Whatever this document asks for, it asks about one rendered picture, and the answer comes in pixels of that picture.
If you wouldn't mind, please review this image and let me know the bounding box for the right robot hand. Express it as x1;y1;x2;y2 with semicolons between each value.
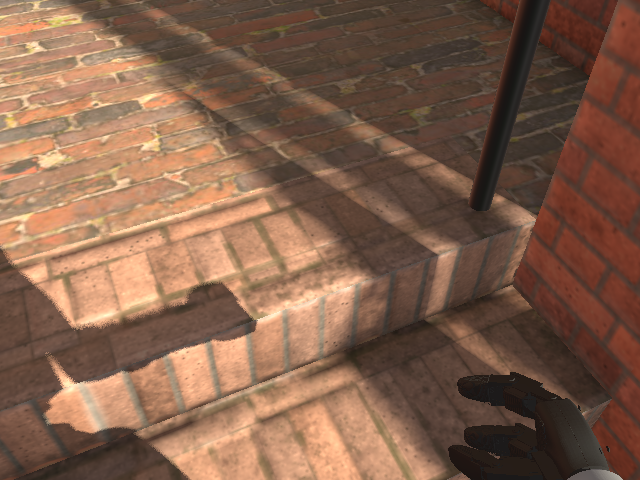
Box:
448;372;610;480

